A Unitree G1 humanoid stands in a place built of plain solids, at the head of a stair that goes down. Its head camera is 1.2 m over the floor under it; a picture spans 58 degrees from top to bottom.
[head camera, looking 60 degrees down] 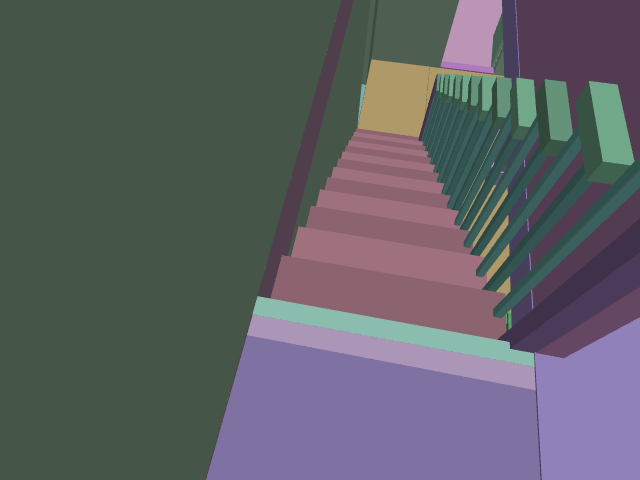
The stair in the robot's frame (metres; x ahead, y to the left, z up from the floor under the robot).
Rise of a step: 0.19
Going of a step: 0.25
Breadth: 0.80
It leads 11 degrees to the right of straight ahead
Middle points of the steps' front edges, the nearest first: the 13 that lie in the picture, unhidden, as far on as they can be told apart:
0.43 -0.21 0.00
0.67 -0.25 -0.19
0.91 -0.30 -0.39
1.15 -0.35 -0.58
1.40 -0.39 -0.78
1.64 -0.44 -0.97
1.88 -0.49 -1.16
2.13 -0.53 -1.36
2.37 -0.58 -1.55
2.61 -0.63 -1.75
2.85 -0.67 -1.94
3.10 -0.72 -2.14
3.34 -0.77 -2.33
